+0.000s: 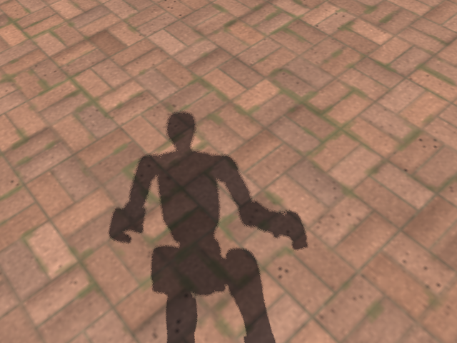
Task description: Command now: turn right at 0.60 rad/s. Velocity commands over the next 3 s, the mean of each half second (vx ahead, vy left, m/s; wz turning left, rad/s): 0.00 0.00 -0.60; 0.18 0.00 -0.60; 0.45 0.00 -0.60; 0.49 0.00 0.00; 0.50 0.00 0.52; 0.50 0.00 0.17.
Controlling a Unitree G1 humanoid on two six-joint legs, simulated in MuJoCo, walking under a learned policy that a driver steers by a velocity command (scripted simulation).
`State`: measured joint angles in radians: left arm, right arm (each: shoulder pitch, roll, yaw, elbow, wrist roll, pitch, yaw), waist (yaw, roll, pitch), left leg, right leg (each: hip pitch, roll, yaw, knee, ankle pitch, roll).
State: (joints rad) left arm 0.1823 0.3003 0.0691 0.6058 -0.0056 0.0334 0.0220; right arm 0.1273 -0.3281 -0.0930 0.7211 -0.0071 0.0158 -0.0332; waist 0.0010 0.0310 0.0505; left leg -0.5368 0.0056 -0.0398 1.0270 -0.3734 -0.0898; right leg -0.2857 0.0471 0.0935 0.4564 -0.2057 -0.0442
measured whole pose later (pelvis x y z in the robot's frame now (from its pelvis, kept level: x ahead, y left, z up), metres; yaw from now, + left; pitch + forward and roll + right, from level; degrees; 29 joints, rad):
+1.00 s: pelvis +0.04 -0.04 +0.01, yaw -35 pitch +2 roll +2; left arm 0.36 0.29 0.06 0.68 -0.02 -0.03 0.02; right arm 0.10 -0.32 -0.09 0.71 0.01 -0.07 0.02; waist 0.05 0.03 0.00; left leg -0.51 0.01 -0.08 0.62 -0.13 -0.06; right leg -0.13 0.05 0.18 0.36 -0.25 -0.05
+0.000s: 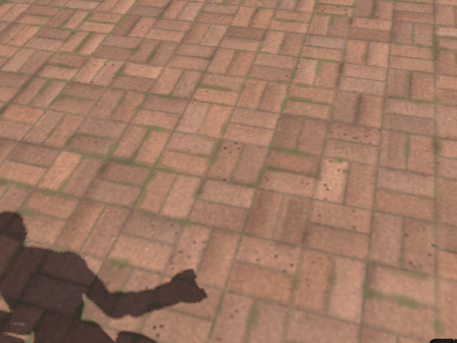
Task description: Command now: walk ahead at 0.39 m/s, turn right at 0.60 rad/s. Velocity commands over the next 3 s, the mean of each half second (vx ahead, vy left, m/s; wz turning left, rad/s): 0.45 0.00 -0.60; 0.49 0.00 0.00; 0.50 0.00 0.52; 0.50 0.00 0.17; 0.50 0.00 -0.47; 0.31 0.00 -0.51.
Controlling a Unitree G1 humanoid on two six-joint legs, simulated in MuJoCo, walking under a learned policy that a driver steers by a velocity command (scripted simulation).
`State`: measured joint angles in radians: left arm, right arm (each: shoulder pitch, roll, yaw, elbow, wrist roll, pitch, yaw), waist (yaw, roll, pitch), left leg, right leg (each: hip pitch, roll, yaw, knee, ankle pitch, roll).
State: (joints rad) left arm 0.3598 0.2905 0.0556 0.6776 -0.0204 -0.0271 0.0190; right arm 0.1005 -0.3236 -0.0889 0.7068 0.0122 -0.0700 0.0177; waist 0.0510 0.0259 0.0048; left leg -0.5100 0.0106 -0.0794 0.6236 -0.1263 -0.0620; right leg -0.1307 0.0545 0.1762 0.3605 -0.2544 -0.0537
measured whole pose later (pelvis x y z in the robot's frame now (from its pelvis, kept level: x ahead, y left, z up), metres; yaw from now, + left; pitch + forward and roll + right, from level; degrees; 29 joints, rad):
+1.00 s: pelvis +0.48 -0.12 -0.01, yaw -15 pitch +0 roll -2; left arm 0.31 0.27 0.06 0.78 0.01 -0.10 -0.01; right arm 0.18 -0.30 -0.04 0.76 0.02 -0.04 0.02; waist 0.05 0.05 0.04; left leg -0.69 0.11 -0.06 0.76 0.07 -0.02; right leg 0.04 0.07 -0.16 0.21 -0.25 -0.06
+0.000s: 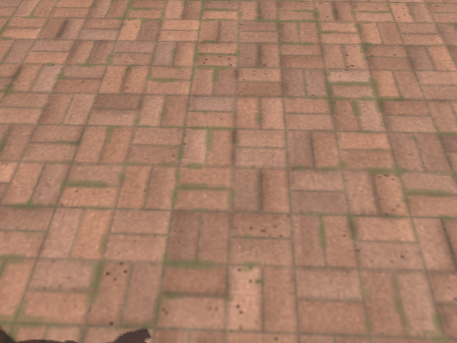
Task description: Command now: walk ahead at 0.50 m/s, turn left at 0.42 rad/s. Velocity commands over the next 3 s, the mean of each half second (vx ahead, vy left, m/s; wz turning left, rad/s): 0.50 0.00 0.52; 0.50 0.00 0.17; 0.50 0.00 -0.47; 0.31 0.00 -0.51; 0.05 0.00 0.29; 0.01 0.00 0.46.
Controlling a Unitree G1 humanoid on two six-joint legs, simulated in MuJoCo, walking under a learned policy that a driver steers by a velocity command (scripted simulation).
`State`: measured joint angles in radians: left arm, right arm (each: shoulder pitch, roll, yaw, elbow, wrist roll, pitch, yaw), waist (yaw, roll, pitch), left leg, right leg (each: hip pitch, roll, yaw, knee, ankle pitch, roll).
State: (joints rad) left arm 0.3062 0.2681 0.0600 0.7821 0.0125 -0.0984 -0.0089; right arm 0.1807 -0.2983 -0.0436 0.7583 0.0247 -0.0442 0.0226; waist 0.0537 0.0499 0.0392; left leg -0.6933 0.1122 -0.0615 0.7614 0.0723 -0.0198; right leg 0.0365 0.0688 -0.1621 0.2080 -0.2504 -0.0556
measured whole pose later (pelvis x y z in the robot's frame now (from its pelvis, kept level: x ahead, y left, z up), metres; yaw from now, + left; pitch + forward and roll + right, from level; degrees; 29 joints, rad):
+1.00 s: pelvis +0.56 +0.11 +0.00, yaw +21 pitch +2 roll -1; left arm 0.41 0.27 0.05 0.83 -0.02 -0.07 -0.01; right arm 0.07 -0.27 -0.02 0.63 0.00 -0.08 0.02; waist 0.11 0.04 0.03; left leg -0.57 0.05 -0.08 0.62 -0.09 -0.04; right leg -0.10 0.06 0.07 0.30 -0.23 -0.04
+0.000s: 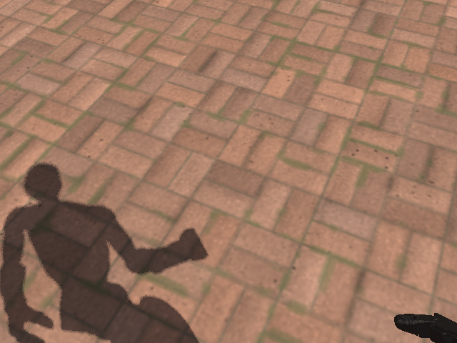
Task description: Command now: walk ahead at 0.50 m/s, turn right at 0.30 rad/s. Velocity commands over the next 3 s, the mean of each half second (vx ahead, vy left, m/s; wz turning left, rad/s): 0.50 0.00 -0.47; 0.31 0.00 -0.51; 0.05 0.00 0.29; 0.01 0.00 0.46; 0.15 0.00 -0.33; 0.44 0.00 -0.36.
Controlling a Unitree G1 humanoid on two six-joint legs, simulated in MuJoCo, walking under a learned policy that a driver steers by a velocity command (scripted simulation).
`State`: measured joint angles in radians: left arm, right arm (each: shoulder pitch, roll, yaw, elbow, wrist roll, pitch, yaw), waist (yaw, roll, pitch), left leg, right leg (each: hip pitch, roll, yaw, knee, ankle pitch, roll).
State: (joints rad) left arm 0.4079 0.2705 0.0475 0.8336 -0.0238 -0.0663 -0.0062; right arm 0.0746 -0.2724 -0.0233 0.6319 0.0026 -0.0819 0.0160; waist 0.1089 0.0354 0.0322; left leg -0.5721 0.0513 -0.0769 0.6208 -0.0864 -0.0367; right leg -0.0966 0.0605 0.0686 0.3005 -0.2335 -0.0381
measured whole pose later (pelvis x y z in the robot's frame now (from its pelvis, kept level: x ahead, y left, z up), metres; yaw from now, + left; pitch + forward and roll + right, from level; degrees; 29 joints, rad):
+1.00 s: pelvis +0.45 -0.11 -0.01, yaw -33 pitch +2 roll +0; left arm 0.23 0.30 0.06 0.70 0.00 0.00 0.02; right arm 0.09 -0.30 -0.04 0.72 -0.01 -0.05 0.00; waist 0.04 0.04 0.05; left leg -0.59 0.03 -0.07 0.68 -0.06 -0.07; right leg -0.22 0.13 0.12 0.44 -0.24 -0.08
